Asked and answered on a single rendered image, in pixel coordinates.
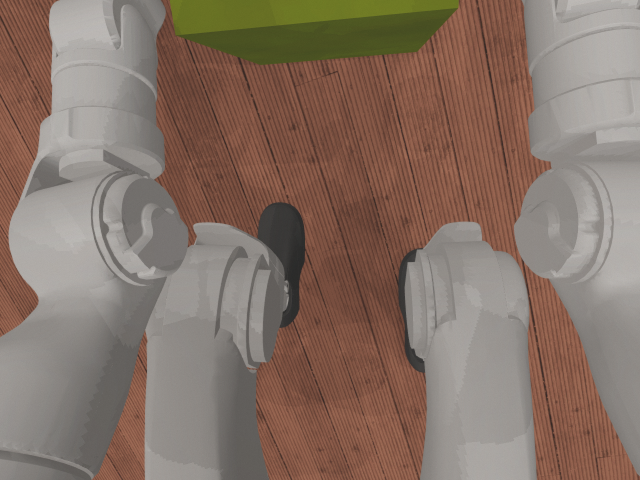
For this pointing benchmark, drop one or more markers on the carton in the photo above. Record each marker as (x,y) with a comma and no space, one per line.
(285,31)

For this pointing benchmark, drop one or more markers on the right robot upper arm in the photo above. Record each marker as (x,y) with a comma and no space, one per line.
(580,227)

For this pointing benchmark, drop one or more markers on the robot left shin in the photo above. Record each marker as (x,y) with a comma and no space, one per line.
(223,234)

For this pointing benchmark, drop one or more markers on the left robot foot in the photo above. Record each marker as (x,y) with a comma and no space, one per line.
(281,228)

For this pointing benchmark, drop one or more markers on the robot right forearm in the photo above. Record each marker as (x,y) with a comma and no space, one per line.
(584,60)

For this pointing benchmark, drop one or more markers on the robot left forearm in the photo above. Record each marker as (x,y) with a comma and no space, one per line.
(104,93)

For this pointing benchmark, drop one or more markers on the left robot upper arm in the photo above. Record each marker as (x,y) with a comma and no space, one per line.
(97,252)

